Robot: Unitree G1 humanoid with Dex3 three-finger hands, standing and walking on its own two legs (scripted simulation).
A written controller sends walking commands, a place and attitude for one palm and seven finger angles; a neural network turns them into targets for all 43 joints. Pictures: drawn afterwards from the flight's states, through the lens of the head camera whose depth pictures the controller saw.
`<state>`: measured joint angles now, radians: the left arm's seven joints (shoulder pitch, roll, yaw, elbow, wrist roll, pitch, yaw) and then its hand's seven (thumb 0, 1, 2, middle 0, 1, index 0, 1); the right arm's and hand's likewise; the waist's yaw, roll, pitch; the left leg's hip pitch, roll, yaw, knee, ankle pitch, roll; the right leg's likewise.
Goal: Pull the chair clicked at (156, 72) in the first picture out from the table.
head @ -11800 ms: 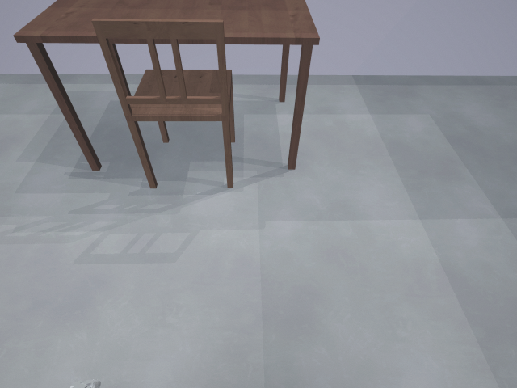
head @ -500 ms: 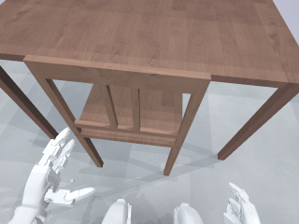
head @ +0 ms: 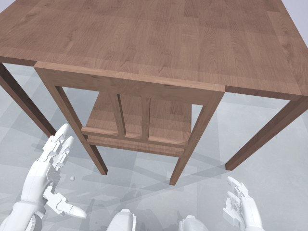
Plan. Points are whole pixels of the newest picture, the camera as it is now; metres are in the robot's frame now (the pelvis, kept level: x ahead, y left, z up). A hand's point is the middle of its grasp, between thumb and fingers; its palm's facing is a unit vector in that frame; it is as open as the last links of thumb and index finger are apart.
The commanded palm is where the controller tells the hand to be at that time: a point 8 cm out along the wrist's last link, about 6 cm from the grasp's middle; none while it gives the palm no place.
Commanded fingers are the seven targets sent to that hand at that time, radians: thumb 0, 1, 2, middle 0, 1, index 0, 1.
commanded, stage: raise the hand toward the chair's back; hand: left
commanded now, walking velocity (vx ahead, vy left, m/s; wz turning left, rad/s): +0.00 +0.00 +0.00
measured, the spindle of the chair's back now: (118, 116) +0.44 +0.14 -0.02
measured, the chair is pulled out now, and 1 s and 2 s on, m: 0.00 0.00 0.00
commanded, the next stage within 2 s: aim the fingers beside a spindle in 0.66 s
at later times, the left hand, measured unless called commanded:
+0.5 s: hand (74, 169) +0.25 +0.20 +0.05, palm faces -0.08 -0.99 -0.07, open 16.9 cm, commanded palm +0.23 +0.25 +0.05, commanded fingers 0.00 -0.50 0.30 -0.06 -0.08 -0.06 -0.08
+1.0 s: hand (85, 170) +0.25 +0.18 +0.04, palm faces -0.11 -0.99 -0.04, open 16.9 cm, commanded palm +0.24 +0.24 +0.04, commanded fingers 0.00 -0.50 0.30 -0.06 -0.08 -0.06 -0.08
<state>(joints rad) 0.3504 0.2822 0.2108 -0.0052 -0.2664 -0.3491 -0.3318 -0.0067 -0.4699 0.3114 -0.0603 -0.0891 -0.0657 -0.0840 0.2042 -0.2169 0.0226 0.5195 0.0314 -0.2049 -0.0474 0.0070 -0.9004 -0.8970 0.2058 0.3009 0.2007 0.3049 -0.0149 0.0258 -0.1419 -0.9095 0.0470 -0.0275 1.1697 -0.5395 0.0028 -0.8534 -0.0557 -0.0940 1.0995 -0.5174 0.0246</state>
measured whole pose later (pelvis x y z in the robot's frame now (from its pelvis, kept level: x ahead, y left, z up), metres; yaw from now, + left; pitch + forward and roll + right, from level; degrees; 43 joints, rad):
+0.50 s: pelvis +0.01 +0.00 +0.01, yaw +0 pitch +16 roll -3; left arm 0.31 0.29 0.24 0.06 -0.29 -0.36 -0.35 -0.01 -0.49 0.30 -0.06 -0.09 -0.06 -0.08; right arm 0.23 -0.25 0.00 0.55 0.04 -0.20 -0.04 0.01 -0.90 -0.90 0.20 0.30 0.20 0.30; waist -0.04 0.02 -0.14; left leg -0.88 0.05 -0.02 1.13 -0.53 0.00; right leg -0.83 -0.05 -0.09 1.07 -0.51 0.02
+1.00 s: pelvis +0.00 -0.01 +0.00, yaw +0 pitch +17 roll -3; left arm 0.27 0.27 0.19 0.08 -0.27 -0.37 -0.35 -0.01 -0.50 0.30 -0.06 -0.09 -0.06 -0.08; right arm 0.22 -0.25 0.01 0.55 0.03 -0.20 -0.04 0.01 -0.90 -0.90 0.20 0.30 0.20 0.30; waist -0.03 0.03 -0.15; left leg -0.92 0.05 -0.03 1.16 -0.54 -0.01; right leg -0.87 -0.05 -0.09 1.11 -0.52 0.01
